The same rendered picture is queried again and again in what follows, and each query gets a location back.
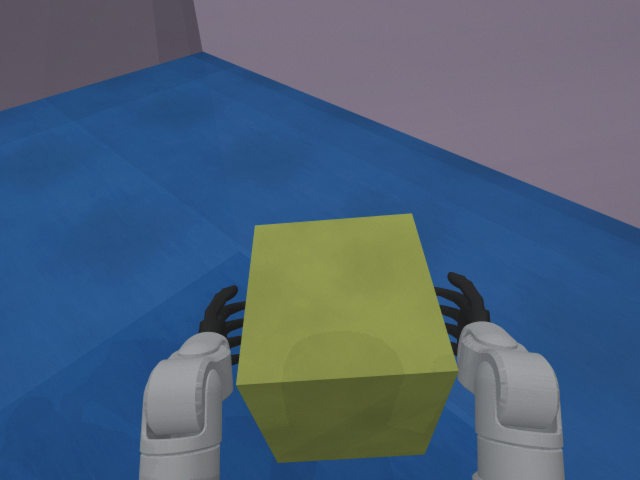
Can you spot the right robot hand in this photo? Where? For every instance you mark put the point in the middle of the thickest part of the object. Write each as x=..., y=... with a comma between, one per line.
x=470, y=303

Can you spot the robot right forearm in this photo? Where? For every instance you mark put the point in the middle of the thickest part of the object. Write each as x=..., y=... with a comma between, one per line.
x=517, y=406

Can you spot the carton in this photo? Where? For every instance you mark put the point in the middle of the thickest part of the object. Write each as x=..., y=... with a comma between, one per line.
x=344, y=350

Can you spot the left robot hand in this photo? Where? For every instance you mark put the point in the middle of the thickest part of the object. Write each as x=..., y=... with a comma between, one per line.
x=216, y=314

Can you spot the robot left forearm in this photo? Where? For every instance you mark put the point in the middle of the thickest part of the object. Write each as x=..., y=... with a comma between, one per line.
x=182, y=411

